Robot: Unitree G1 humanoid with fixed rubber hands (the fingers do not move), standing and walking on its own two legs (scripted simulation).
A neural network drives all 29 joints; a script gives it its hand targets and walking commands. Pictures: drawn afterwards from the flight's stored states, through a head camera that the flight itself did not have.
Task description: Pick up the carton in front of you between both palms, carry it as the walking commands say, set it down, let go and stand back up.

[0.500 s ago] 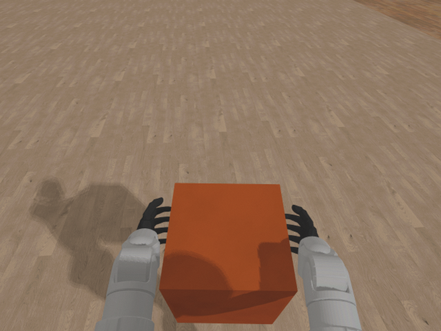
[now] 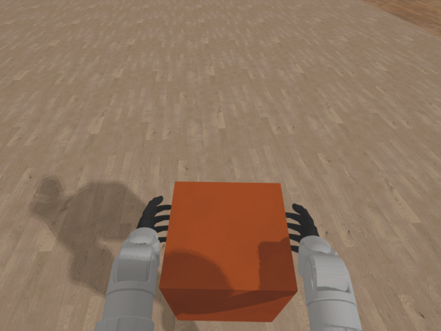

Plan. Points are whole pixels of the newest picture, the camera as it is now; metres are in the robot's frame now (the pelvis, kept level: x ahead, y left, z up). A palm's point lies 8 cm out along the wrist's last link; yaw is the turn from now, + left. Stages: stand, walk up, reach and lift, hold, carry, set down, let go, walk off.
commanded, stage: carry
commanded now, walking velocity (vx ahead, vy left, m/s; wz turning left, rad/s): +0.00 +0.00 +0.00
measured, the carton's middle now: (226, 255) +0.31 +0.00 -0.05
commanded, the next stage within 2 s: hold in 0.04 s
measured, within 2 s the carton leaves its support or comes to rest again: neither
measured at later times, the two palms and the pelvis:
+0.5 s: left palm (153, 230) +0.30 +0.14 +0.06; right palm (321, 255) +0.26 -0.16 +0.05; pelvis -0.01 +0.02 +0.01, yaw -7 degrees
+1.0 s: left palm (162, 229) +0.34 +0.14 -0.01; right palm (302, 244) +0.32 -0.16 -0.02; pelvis -0.02 +0.02 -0.01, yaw -7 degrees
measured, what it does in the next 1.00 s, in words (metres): stands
